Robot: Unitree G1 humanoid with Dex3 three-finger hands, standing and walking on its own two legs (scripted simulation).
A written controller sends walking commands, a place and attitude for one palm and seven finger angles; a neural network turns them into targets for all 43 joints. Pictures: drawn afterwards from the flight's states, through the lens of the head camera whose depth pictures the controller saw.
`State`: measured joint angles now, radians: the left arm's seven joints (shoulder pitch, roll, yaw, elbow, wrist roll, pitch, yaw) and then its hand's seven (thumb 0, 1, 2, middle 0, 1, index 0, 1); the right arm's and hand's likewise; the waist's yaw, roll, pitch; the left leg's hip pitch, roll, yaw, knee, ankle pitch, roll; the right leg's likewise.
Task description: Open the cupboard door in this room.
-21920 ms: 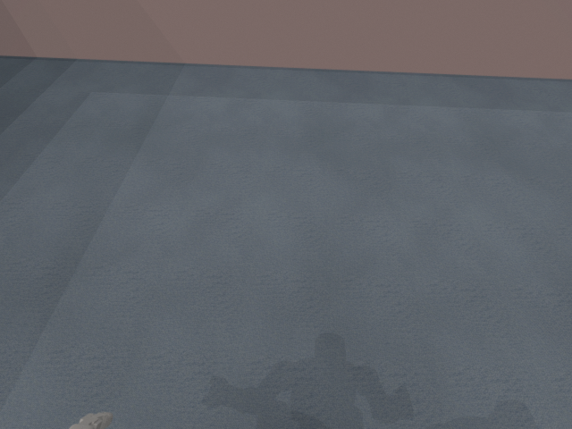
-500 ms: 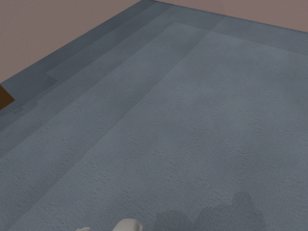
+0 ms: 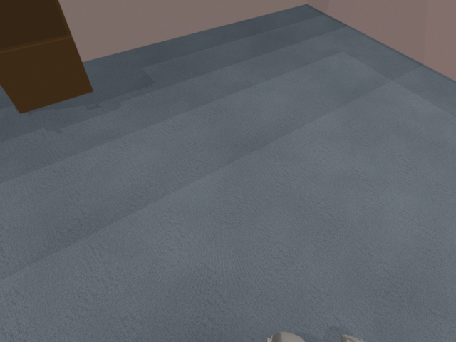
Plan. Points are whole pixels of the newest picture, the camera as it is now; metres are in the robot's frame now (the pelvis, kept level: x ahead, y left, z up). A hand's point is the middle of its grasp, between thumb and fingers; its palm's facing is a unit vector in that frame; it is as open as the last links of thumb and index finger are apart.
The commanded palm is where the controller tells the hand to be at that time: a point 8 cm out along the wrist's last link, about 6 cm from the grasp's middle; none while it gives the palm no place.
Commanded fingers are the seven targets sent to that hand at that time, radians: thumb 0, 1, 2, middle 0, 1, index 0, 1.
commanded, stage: turn or walk to find it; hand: left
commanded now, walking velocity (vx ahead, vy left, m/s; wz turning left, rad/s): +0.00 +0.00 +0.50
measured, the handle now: out of the picture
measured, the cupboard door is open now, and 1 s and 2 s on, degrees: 0 0 0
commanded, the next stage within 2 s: none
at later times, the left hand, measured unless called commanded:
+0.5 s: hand out of the picture +0.02 +0.15 -0.15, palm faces +0.27 -0.93 -0.27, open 7.4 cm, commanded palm none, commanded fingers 0.00 0.90 0.90 -0.20 -0.30 -0.20 -0.30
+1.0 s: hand out of the picture -0.02 +0.26 -0.17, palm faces +0.52 -0.83 -0.20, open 7.4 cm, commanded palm none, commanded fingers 0.00 0.90 0.90 -0.20 -0.30 -0.20 -0.30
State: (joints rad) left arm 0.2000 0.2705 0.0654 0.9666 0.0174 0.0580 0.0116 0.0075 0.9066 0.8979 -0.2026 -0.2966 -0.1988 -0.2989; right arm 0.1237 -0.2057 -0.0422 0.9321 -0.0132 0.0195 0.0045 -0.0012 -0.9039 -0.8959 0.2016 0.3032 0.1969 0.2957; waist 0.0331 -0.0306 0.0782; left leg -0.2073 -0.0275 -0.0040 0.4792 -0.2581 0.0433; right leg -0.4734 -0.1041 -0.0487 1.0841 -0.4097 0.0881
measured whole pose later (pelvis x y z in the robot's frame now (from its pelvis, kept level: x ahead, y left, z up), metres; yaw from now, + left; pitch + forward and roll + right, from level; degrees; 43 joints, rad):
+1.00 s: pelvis +0.06 +0.08 +0.00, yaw +29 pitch +0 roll -1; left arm 0.26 0.25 0.06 1.04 0.03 0.00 -0.02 0.01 0.91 0.90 -0.20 -0.30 -0.20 -0.30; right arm 0.23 -0.17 -0.04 1.00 -0.01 -0.06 0.00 0.00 -0.92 -0.90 0.20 0.30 0.20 0.30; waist 0.03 -0.04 0.05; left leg -0.06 -0.01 0.09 0.37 -0.31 0.05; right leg -0.55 -0.16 -0.09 1.12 -0.27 0.08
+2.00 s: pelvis +0.40 +0.34 +0.00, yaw +36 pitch -1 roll -1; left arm 0.26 0.18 0.06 1.10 0.03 -0.02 -0.01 0.01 0.91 0.90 -0.20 -0.30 -0.20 -0.30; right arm 0.22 -0.16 -0.07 1.03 -0.01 -0.10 -0.02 -0.04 -0.96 -0.90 0.20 0.30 0.20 0.30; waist 0.02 -0.03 0.05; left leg -0.14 0.01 0.20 0.39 -0.24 0.07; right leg -0.54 -0.14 -0.07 1.14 -0.26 0.03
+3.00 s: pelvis +0.70 +0.55 +0.00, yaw +36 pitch -1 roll -1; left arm 0.29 0.13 0.01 1.15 0.02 -0.01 0.02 0.00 0.91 0.90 -0.20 -0.30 -0.20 -0.30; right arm 0.09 -0.12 -0.04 1.05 0.00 -0.05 -0.02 -0.03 -0.93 -0.90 0.20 0.30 0.20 0.30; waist 0.04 -0.01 0.06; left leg -0.28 0.02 0.16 0.48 -0.19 0.07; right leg -0.30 -0.09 -0.08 0.83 -0.52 0.02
